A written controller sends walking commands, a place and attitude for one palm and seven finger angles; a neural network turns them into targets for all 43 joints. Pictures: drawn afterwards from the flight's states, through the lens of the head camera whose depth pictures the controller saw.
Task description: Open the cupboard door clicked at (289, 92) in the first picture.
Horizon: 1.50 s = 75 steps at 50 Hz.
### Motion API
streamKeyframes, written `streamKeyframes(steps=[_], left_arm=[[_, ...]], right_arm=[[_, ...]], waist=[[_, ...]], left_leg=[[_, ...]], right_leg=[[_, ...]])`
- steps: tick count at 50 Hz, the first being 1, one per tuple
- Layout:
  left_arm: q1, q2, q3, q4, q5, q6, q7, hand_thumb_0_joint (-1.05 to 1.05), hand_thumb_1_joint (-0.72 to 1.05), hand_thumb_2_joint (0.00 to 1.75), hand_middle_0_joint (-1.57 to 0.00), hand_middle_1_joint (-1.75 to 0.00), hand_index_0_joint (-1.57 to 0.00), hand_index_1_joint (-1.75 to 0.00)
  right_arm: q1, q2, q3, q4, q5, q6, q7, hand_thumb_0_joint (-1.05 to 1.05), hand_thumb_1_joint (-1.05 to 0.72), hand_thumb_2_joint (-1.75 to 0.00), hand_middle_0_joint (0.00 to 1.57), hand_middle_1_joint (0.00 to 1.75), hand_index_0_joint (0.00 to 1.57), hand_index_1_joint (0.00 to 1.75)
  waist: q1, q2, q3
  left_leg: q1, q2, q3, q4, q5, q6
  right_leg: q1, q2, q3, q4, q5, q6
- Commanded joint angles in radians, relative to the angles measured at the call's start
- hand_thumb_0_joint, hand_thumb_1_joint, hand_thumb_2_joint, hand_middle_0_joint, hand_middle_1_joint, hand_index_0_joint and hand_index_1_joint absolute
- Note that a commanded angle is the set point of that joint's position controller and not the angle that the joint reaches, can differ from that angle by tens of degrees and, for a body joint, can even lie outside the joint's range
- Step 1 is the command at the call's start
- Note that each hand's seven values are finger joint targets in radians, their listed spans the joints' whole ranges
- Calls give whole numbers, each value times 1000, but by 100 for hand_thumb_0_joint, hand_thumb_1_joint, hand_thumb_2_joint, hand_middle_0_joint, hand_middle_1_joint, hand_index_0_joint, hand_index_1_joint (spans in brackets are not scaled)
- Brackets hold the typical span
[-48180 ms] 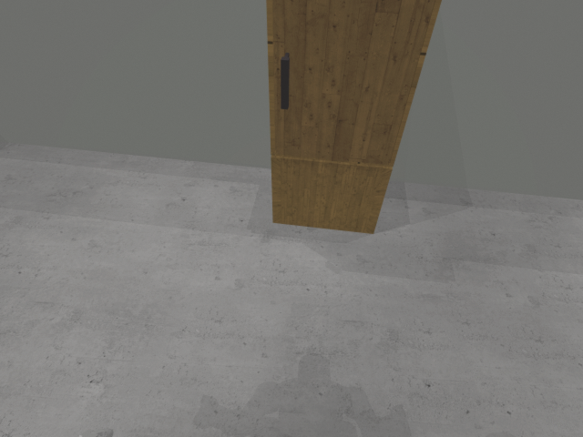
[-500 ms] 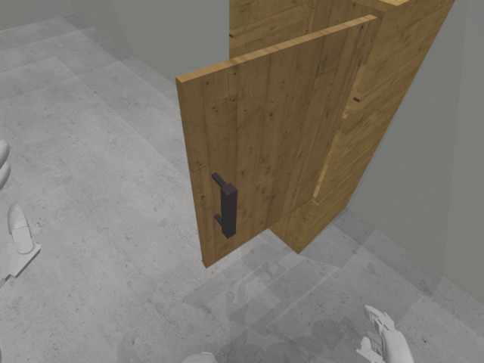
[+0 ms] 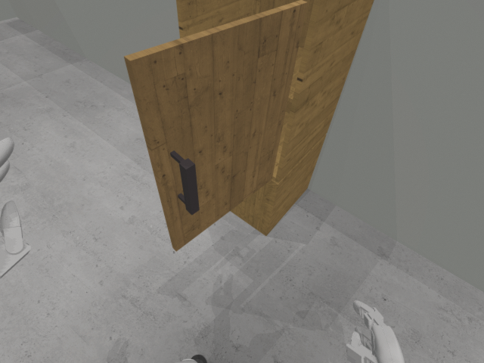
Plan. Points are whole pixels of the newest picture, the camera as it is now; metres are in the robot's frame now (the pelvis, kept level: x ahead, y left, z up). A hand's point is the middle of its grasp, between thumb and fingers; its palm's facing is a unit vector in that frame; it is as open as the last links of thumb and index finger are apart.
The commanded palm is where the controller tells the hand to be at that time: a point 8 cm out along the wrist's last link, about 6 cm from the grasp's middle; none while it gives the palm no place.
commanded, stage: stop stepping back and stand still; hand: left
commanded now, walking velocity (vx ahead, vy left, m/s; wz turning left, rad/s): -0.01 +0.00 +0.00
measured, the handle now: (184, 183) +0.48 +0.14 -0.03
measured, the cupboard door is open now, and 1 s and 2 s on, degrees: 83 83 83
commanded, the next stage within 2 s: let the arm hang, fingers relaxed in 0.56 s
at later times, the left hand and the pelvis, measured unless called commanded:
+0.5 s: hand out of the picture +0.17 +0.27 +0.18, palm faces +0.39 -0.78 -0.49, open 7.4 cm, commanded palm +0.13 +0.31 +0.19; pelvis -0.01 +0.01 +0.00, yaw +1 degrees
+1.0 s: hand out of the picture +0.00 +0.17 -0.19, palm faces +0.04 -0.99 -0.12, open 7.3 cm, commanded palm none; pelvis +0.00 +0.00 -0.01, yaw +3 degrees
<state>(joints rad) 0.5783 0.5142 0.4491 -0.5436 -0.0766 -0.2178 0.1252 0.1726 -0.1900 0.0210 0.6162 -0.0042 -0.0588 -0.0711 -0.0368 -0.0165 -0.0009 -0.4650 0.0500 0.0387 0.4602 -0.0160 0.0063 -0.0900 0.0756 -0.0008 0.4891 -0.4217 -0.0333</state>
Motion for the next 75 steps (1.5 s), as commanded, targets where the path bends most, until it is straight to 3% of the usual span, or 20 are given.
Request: streamKeyframes(steps=[1, 3, 6, 9, 13, 17, 21, 23, 25, 29, 32, 33, 34, 37, 41, 45, 48, 52, 64, 75], left_arm=[[36, 154, 156, -142, -15, -37, 28, 0, 90, 90, -20, -30, -20, -30], [31, 133, 121, -110, -8, -44, 35, 0, 90, 90, -20, -30, -20, -30], [-93, 129, 89, -116, 12, -45, 45, 0, 90, 90, -20, -30, -20, -30], [-183, 111, 57, -96, 25, -59, 41, 0, 90, 90, -20, -30, -20, -30], [-176, 112, 94, -159, 34, -74, 45, 0, 90, 90, -20, -30, -20, -30], [3, 107, 128, -191, 19, -65, 38, 0, 90, 90, -20, -30, -20, -30], [65, 84, 130, -154, -7, -32, 41, 0, 90, 90, -20, -30, -20, -30], [-9, 74, 101, -114, -1, -18, 42, 0, 90, 90, -20, -30, -20, -30], [-112, 79, 75, -73, 5, -19, 35, 0, 90, 90, -20, -30, -20, -30], [-203, 65, 43, -71, 25, -21, 31, 0, 90, 90, -20, -30, -20, -30], [-166, 82, 65, -137, 34, -30, 37, 0, 90, 90, -20, -30, -20, -30], [-143, -134, -305, 745, 125, 140, -100, 0, 90, 90, -20, -30, -20, -30], [-131, -115, -299, 769, 109, 202, -121, 0, 90, 90, -20, -30, -20, -30], [-252, -102, -322, 848, 117, 206, -120, 0, 90, 90, -20, -30, -20, -30], [-313, -97, -351, 1065, 106, 232, -102, 0, 90, 90, -20, -30, -20, -30], [-229, -98, -373, 1310, 91, 245, -101, 0, 90, 90, -20, -30, -20, -30], [-149, -112, -377, 1453, 92, 244, -110, 0, 90, 90, -20, -30, -20, -30], [-113, -158, -390, 1566, 92, 223, -107, 0, 90, 90, -20, -30, -20, -30], [-72, -223, -419, 1679, 85, 219, -72, 0, 90, 90, -20, -30, -20, -30], [-123, -224, -410, 1635, 86, 221, -64, 0, 90, 90, -20, -30, -20, -30]], right_arm=[[-96, -147, -52, -174, -1, -57, -16, 0, -90, -90, 20, 30, 20, 30], [-69, -147, -61, -150, 3, -65, -21, 0, -90, -90, 20, 30, 20, 30], [-58, -152, -61, -120, -7, -88, -33, 0, -90, -90, 20, 30, 20, 30], [-45, -158, -61, -107, -1, -116, -49, 0, -90, -90, 20, 30, 20, 30], [-54, -152, -55, -122, -15, -149, -51, 0, -90, -90, 20, 30, 20, 30], [-49, -125, -58, -147, -13, -146, -24, 0, -90, -90, 20, 30, 20, 30], [-37, -124, -63, -114, -13, -117, -13, 0, -90, -90, 20, 30, 20, 30], [-33, -126, -55, -107, -9, -112, -23, 0, -90, -90, 20, 30, 20, 30], [-33, -137, -56, -103, 2, -120, -38, 0, -90, -90, 20, 30, 20, 30], [-60, -131, -40, -120, -8, -127, -50, 0, -90, -90, 20, 30, 20, 30], [-69, -123, -42, -140, -11, -130, -43, 0, -90, -90, 20, 30, 20, 30], [-73, -312, -83, 142, 0, -116, 46, 0, -90, -90, 20, 30, 20, 30], [-16, -250, -88, 139, 14, -58, 49, 0, -90, -90, 20, 30, 20, 30], [-11, -258, -85, 132, -10, -7, 52, 0, -90, -90, 20, 30, 20, 30], [-16, -232, -71, 167, -29, 41, 53, 0, -90, -90, 20, 30, 20, 30], [-34, -239, -57, 234, -36, 76, 51, 0, -90, -90, 20, 30, 20, 30], [-17, -237, -69, 281, -33, 85, 45, 0, -90, -90, 20, 30, 20, 30], [47, -197, -74, 349, -20, 75, 34, 0, -90, -90, 20, 30, 20, 30], [94, -150, -67, 467, -6, 76, 19, 0, -90, -90, 20, 30, 20, 30], [48, -110, -57, 472, -14, 78, 25, 0, -90, -90, 20, 30, 20, 30]], waist=[[24, 84, -32], [16, -2, 19], [10, -21, 54], [9, 103, 73], [40, 294, 22], [53, 197, -132], [34, -30, -119], [17, -4, -94], [11, 60, -56], [28, 195, 38], [44, 166, -22], [9, 74, 4], [32, -32, -108], [25, -201, -48], [14, -82, 45], [52, 250, 111], [66, 233, 69], [35, 107, -4], [24, -58, 113], [33, -21, 145]], left_leg=[[311, 18, -55, -34, -211, 3], [390, -22, -26, 152, -197, -24], [372, -27, -46, 186, -159, -18], [412, 18, -101, 20, -132, 1], [211, 100, -317, -353, -599, 23], [225, 20, -135, -240, -440, -29], [403, -29, -55, 144, -143, -24], [405, -5, -66, 73, -37, -9], [462, 31, -94, 1, -43, 6], [301, 75, -232, -271, -477, 9], [268, 31, -162, -264, -461, -19], [180, 68, -214, 48, -24, 47], [294, 56, -154, 134, 121, 39], [185, 27, -160, 249, 9, 46], [188, 17, -155, 206, 60, 53], [98, 62, -310, -102, -307, 74], [108, 31, -270, -171, -454, 41], [295, 13, -191, -57, -229, 33], [302, 36, -118, 54, -22, 64], [284, 27, -105, 50, 10, 58]], right_leg=[[-304, -96, 26, -249, 41, 44], [-474, -171, 102, -345, -117, -7], [-461, -190, 102, -314, 17, -38], [-377, -100, 29, -205, 87, 19], [-145, 12, -24, -25, -65, 14], [-24, -10, -18, -163, -49, -14], [-320, -176, 125, -261, 97, -72], [-274, -129, 78, -190, 276, -18], [-296, -81, 44, -166, 191, 30], [-225, -11, -8, -124, -49, 19], [-129, -20, -9, -183, -51, -4], [-211, -122, 31, -50, 208, -21], [-204, -161, 88, -75, 302, -21], [-241, -186, 103, -28, 344, -71], [-238, -176, 79, 4, 337, -66], [-142, -89, 53, -16, -49, -40], [-89, -92, 59, -61, -93, -71], [-124, -143, 109, -180, 6, -84], [-116, -164, 67, -161, 403, -14], [-96, -165, 61, -145, 443, 17]])
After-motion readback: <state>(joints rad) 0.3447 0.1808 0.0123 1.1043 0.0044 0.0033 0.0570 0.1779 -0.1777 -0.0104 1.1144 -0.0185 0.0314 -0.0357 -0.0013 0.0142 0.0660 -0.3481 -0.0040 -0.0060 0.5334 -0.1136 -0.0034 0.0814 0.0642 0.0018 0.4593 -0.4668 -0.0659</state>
